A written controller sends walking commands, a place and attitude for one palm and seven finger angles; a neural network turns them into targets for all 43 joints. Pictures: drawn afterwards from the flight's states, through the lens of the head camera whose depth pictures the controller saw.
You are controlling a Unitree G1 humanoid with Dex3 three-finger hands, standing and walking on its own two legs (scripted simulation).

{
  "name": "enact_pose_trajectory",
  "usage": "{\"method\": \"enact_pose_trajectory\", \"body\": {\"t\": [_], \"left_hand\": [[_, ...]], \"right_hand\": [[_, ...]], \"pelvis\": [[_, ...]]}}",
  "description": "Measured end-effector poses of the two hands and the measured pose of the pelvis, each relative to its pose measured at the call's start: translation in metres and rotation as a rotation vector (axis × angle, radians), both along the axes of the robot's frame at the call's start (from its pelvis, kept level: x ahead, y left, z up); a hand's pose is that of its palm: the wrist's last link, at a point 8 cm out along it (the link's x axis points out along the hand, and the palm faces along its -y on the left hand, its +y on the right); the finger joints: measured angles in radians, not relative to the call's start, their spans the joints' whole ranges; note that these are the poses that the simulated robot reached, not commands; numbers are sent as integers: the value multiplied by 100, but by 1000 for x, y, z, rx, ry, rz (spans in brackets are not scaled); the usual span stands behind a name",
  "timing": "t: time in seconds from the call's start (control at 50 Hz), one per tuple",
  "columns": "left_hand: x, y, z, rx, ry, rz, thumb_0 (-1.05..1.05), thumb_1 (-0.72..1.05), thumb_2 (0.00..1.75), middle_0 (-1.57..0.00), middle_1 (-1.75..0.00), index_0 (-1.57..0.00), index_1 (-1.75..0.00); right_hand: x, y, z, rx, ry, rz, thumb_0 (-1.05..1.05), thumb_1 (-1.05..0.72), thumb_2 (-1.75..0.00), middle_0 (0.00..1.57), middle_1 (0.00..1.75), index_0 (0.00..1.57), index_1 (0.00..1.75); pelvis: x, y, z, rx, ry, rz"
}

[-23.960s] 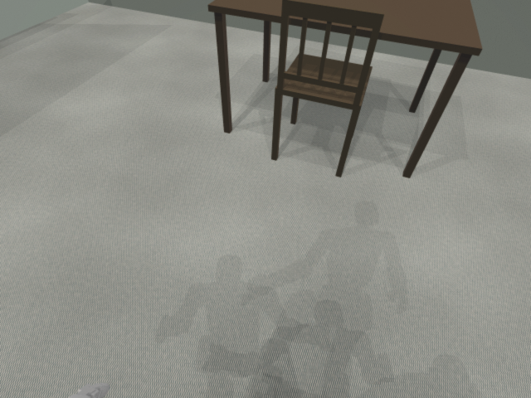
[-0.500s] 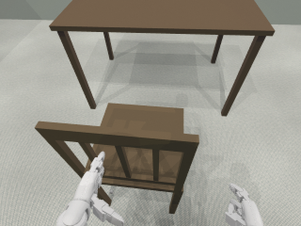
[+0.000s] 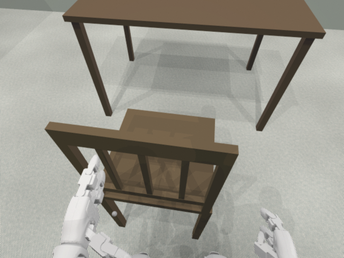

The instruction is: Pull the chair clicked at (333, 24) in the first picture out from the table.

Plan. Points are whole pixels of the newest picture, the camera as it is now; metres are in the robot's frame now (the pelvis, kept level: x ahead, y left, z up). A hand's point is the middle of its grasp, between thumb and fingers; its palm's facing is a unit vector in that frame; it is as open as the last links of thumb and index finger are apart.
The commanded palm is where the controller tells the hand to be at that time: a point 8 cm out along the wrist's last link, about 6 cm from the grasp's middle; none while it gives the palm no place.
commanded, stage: draw the hand back to the body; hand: left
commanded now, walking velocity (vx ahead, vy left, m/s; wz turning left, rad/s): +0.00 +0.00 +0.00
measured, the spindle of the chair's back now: (146, 175) +0.34 +0.09 -0.05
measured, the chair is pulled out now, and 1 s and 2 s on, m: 0.61 0.61 0.61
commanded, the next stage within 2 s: step back with the hand held close in 1.40 s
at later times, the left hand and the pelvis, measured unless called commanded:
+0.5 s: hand (63, 200) +0.21 +0.20 +0.11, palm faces +0.20 -0.93 -0.29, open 16.3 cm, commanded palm +0.17 +0.25 +0.15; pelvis +0.02 +0.01 +0.03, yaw +0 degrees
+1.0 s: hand out of the picture +0.23 +0.26 +0.21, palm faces +0.45 -0.78 -0.44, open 9.7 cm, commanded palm +0.18 +0.31 +0.24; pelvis +0.04 +0.00 +0.06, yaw -1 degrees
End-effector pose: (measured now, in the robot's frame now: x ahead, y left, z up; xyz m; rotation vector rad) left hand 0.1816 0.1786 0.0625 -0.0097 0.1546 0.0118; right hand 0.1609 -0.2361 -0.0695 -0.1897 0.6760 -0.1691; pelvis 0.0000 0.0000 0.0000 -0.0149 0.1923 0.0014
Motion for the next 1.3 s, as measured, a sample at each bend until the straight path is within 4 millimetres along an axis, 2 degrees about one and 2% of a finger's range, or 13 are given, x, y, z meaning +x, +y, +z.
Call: {"method": "enact_pose_trajectory", "body": {"t": [0.08,0.22,0.34,0.4,0.56,0.72,0.82,0.94,1.08,1.12,1.18,1.24,1.3], "left_hand": [[3,14,18,54,-180,3,-2,-55,20,0,0,-1,0],[-4,26,10,73,-19,-68,-2,-55,20,0,0,0,0],[0,47,58,103,-154,2,-2,-52,22,-1,-1,-1,-1],[3,58,71,229,-136,85,-2,-47,25,-2,-2,-2,-2],[-9,77,72,347,43,230,-1,-23,36,-5,-7,-5,-7],[-4,100,124,452,-97,340,-1,5,49,-9,-13,-9,-13],[3,108,140,479,-145,377,-1,22,58,-11,-17,-12,-17],[7,115,155,513,-178,398,0,44,68,-15,-21,-15,-21],[8,123,192,591,-294,448,0,68,80,-18,-26,-19,-26],[9,125,193,592,-299,462,0,74,83,-19,-27,-19,-27],[11,125,181,565,-257,463,0,80,86,-20,-29,-20,-29],[11,118,166,530,-203,441,1,84,88,-20,-29,-20,-29],[8,110,162,518,-190,412,1,86,89,-21,-30,-21,-30]], "right_hand": [[1,4,-13,29,20,6,1,-90,-90,21,30,20,30],[9,11,-13,61,19,-25,2,-90,-90,21,30,20,30],[19,12,4,50,-24,-32,2,-90,-90,21,30,20,30],[24,13,13,36,-16,-29,2,-90,-90,21,30,20,30],[37,18,33,18,-9,-6,1,-90,-90,20,30,20,30],[52,31,42,29,-26,57,1,-90,-90,20,30,20,30],[59,35,44,52,-22,68,1,-90,-90,21,30,20,30],[59,30,44,49,-3,70,1,-90,-90,21,30,20,30],[55,18,41,45,16,58,1,-90,-90,21,30,20,30],[54,15,39,48,26,47,1,-90,-90,21,30,20,30],[50,10,38,50,43,32,1,-90,-90,21,30,20,30],[46,5,38,42,53,24,1,-90,-90,21,30,20,30],[42,1,39,30,51,23,1,-90,-90,20,30,20,30]], "pelvis": [[-3,0,-8,-3,17,-4],[0,4,-4,-6,-1,-9],[11,5,8,-11,-23,2],[16,6,16,-10,-52,-4],[27,9,36,-8,-126,-2],[35,10,48,-5,-181,3],[37,10,53,-1,-197,-7],[40,6,56,0,-208,-11],[42,3,59,-1,-221,-12],[41,2,59,0,-222,-14],[39,0,60,1,-221,-17],[37,-1,60,2,-221,-19],[37,-3,60,2,-223,-18]]}}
